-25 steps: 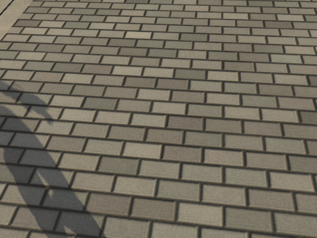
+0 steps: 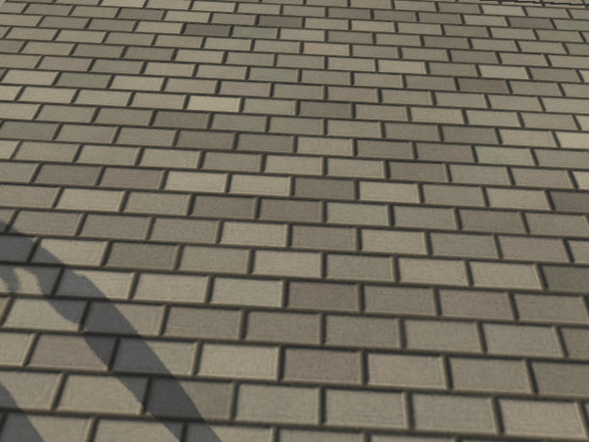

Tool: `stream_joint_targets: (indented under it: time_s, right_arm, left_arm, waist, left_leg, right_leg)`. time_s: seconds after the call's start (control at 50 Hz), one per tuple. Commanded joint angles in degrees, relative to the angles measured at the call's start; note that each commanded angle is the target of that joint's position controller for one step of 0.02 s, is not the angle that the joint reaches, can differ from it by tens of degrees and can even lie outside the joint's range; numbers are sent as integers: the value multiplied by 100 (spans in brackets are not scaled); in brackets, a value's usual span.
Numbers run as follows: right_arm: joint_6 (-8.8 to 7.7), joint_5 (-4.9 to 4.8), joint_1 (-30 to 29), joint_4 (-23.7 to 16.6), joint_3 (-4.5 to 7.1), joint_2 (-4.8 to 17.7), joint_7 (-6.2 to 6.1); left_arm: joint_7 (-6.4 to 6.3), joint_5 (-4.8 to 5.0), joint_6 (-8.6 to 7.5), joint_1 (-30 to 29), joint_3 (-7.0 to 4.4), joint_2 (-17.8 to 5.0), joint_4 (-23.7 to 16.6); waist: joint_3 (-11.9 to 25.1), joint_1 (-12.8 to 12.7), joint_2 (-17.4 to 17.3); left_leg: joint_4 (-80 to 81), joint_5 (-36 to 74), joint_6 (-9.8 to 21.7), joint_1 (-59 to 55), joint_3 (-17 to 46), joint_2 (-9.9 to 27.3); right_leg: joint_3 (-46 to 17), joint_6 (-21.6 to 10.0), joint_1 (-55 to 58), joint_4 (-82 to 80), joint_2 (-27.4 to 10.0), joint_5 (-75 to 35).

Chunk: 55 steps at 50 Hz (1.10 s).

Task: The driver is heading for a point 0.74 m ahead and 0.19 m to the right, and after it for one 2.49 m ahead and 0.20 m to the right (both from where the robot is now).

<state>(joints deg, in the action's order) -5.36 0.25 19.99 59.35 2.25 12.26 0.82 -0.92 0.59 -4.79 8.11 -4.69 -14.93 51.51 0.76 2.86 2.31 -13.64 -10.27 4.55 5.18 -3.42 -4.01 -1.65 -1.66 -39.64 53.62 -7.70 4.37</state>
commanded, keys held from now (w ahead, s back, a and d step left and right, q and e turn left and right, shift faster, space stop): w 0.74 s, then w+e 0.26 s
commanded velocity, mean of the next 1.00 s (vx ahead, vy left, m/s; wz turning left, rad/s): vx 0.50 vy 0.00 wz -0.06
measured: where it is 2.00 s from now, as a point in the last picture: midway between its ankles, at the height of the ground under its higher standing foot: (291, 320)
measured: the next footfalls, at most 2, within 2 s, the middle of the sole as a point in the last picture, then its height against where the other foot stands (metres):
right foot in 0.28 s outside the picture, level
left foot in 0.84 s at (240, 391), level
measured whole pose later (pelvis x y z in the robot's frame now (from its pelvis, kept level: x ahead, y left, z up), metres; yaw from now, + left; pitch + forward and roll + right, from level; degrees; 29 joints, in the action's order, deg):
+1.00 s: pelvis +0.55 +0.01 -0.01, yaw -5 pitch +1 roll +0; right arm -6.2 0.5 10.3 54.1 3.8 13.0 1.0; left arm -0.7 2.2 -4.0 16.0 -4.2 -15.3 55.7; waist -1.4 0.3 2.6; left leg -24.3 -9.4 2.5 16.0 -6.6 0.0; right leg -2.2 -3.0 -28.3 67.3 -3.9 18.9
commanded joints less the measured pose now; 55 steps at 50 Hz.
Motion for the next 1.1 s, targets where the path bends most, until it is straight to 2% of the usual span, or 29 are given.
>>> stream_joint_targets:
  time_s: [0.02, 0.08, 0.18, 0.22, 0.24, 0.26, 0.28, 0.3, 0.32, 0.34, 0.36, 0.38, 0.4, 0.44, 0.48, 0.54, 0.62, 0.72, 0.78, 0.8, 0.82, 0.84, 0.86, 0.88, 0.9, 0.94, 0.96, 1.0, 1.1]
  right_arm:
    - [-55, -25, -47, -283, 134, 866, -96]
    - [-38, -66, 301, -174, 132, 893, -117]
    - [98, -89, 745, 37, 178, 944, -145]
    - [134, -94, 628, 21, 219, 1029, -163]
    - [148, -94, 532, -9, 243, 1100, -168]
    - [176, -91, 383, -46, 243, 1105, -166]
    - [174, -57, 244, -143, 194, 999, -153]
    - [97, -1, 688, -270, 44, 507, -105]
    - [-57, -85, 941, -157, -61, 222, -44]
    - [-177, -230, 419, -277, 98, 792, -15]
    - [-223, -323, -105, -449, 135, 939, -25]
    - [-204, -280, -336, -487, 155, 863, -70]
    - [-124, -188, -309, -464, 212, 812, -119]
    - [39, -147, -23, -401, 198, 499, -146]
    - [114, -126, -206, -490, 223, 489, -173]
    - [117, -54, -925, -740, 262, 572, -170]
    - [67, -72, -1714, -955, 210, 441, -91]
    - [23, -139, -2473, -1240, 143, 465, 47]
    - [-57, -153, -2370, -1316, 189, 650, 120]
    - [-89, -150, -1999, -1233, 253, 780, 117]
    - [-110, -135, -1178, -981, 386, 1007, 85]
    - [-131, -51, -33, -717, 533, 1436, 23]
    - [-89, 16, 604, -579, 666, 2010, -2]
    - [-78, -12, 635, -571, 515, 1481, 3]
    - [-97, -40, 111, -662, 403, 1134, -9]
    - [-122, -14, -764, -799, 265, 692, 2]
    - [-150, 35, -958, -787, 222, 555, 8]
    - [-169, 64, -968, -698, 239, 556, 0]
    - [-161, 114, -787, -589, 308, 816, -159]
  left_arm:
    - [55, -5, -35, -363, 9, -120, -376]
    - [133, 32, -52, -969, 74, -73, -543]
    - [322, 87, -128, -1693, 146, -99, -863]
    - [371, 94, -157, -1526, 114, -220, -874]
    - [366, 82, -164, -1195, 48, -366, -801]
    - [342, 71, -167, -453, -65, -570, -589]
    - [291, 47, -158, 652, -204, -876, -264]
    - [232, -100, -135, 1619, -336, -1431, -87]
    - [239, -52, -98, 1725, -241, -1211, -14]
    - [242, 5, -95, 1297, -118, -840, -69]
    - [229, 2, -97, 742, -46, -619, -198]
    - [263, -35, -123, 328, 14, -459, -237]
    - [287, -77, -163, 118, 64, -292, -246]
    - [318, -93, -187, 141, 72, -274, -149]
    - [265, -95, -206, 336, 36, -461, -32]
    - [142, -93, -177, 668, 4, -620, 91]
    - [70, -30, -134, 1032, 0, -686, 228]
    - [47, 33, -45, 1505, -42, -760, 498]
    - [20, 67, 35, 1480, -91, -842, 550]
    - [18, 73, 62, 1343, -102, -891, 517]
    - [21, 67, 86, 1217, -66, -811, 472]
    - [29, 1, 83, 1158, 33, -587, 333]
    - [67, -15, -17, 1842, 233, 141, 260]
    - [79, 118, -129, 1735, 160, -203, 355]
    - [73, 258, -170, 1269, 30, -648, 223]
    - [0, 194, -105, 783, -18, -594, 114]
    - [-15, 159, -15, 883, -61, -504, 144]
    - [3, 164, 142, 1062, -51, -212, 171]
    - [39, 81, 244, 473, -110, -210, -139]
  waist:
    - [-343, -119, -534]
    - [-509, 77, -511]
    - [-723, 214, -540]
    - [-564, 9, -660]
    - [-303, -198, -790]
    - [140, -613, -845]
    - [806, -1082, -770]
    - [1832, -1064, 286]
    - [2494, -943, 1143]
    - [1712, -959, 753]
    - [935, -809, 444]
    - [416, -586, -28]
    - [204, -366, -30]
    - [87, -149, 118]
    - [-104, -102, 114]
    - [-293, -253, 54]
    - [-399, -482, 81]
    - [-605, -703, 90]
    - [-523, -501, 186]
    - [-323, -259, 260]
    - [152, 150, 192]
    - [1023, 561, -174]
    - [1910, 347, -1623]
    - [2221, 451, -1669]
    - [1315, 376, -1313]
    - [381, 47, -750]
    - [183, -154, -857]
    - [10, -313, -848]
    - [-360, -340, -545]
  left_leg:
    - [683, 1729, 647, 10, 891, 1512]
    - [737, 1538, 588, -234, 766, 1503]
    - [308, 1931, 614, -1210, 781, 1858]
    - [-64, 2874, 527, -1344, 718, 1915]
    - [-436, 3861, 468, -1331, 669, 1881]
    - [-1242, 4714, 365, -1174, 511, 1706]
    - [-2511, 4386, 190, -311, 355, 1430]
    - [-4788, 1919, -156, 1858, 101, 701]
    - [-6178, -2101, -265, 3062, 723, 20]
    - [-6647, -2002, -135, 3619, 1105, 419]
    - [-6523, -1516, -71, 3709, 894, 726]
    - [-6115, -1069, -88, 3476, 754, 972]
    - [-5713, -804, -90, 3109, 776, 1162]
    - [-5342, -613, -139, 2638, 750, 1266]
    - [-4948, -299, -237, 2840, 689, 1321]
    - [-3965, 632, -373, 3432, 673, 1352]
    - [-2633, 1594, -397, 3274, 480, 1131]
    - [-1858, 1311, -314, 3380, 424, 976]
    - [-1551, 679, -136, 2874, 405, 838]
    - [-1441, 536, -67, 2255, 277, 673]
    - [-1324, 566, 53, 1117, 151, 506]
    - [-1544, 653, 365, -690, 834, 1190]
    - [-1149, -23, 1177, -2902, 3274, 2694]
    - [-464, -689, 1285, -2868, 4352, 2872]
    - [-372, -825, 971, -2136, 3491, 2702]
    - [33, -398, 624, -516, 2158, 2283]
    - [237, -156, 506, -20, 1670, 2090]
    - [499, 260, 488, 416, 1089, 1971]
    - [628, 1551, 506, 316, 92, 1916]
  right_leg:
    - [16, 49, -258, -902, 12, -814]
    - [170, 14, -138, -1633, 170, -1120]
    - [241, -147, -350, -2265, 323, -564]
    - [356, -298, 187, -2438, 489, -171]
    - [495, -393, 827, -2447, 684, -18]
    - [636, -546, 1879, -2551, 888, -90]
    - [345, -793, 3586, -2415, 649, -350]
    - [-1832, -1542, 6030, -2377, -896, -88]
    - [-4034, -2056, 6752, -3371, -1679, 516]
    - [-3502, -1719, 6090, -3562, -1417, 877]
    - [-2565, -1485, 5105, -3718, -1197, 644]
    - [-1918, -1346, 4120, -3965, -948, 182]
    - [-1464, -1202, 3508, -4154, -703, -59]
    - [-1093, -1205, 2896, -4467, -534, -115]
    - [-830, -1280, 2703, -4676, -490, -281]
    - [-626, -1222, 2937, -4798, -456, -410]
    - [-240, -1009, 3135, -4804, -283, -407]
    - [-232, -972, 3943, -4486, -589, -365]
    - [-436, -858, 4199, -4037, -783, -880]
    - [-430, -791, 4138, -3654, -722, -1589]
    - [-255, -656, 3907, -2766, -426, -2305]
    - [12, -443, 2905, -1174, -49, -1597]
    - [338, 7, 596, 1062, 939, 1277]
    - [-538, -25, -39, 2004, 949, 2855]
    - [-596, -124, -487, 2318, 628, 2535]
    - [-390, -167, -169, 1849, 121, 1602]
    - [-440, -182, 173, 1587, -39, 1323]
    - [-422, -190, 470, 1397, -101, 1066]
    - [-502, -41, -170, 392, -8, -97]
